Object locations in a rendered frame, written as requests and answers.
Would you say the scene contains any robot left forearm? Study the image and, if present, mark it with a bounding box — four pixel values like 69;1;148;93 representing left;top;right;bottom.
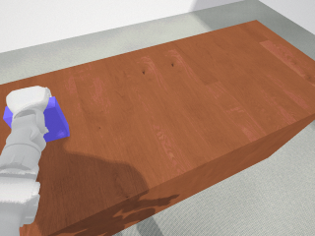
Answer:
0;107;46;181

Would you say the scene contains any sponge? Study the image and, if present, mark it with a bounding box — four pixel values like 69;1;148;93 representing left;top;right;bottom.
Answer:
3;96;70;142

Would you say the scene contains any left robot hand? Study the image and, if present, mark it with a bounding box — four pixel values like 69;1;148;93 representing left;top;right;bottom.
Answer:
6;86;52;134

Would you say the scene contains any table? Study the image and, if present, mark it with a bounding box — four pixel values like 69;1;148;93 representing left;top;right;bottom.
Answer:
0;20;315;236

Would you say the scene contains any left robot upper arm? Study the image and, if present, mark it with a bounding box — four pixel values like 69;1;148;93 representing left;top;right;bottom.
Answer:
0;176;40;236

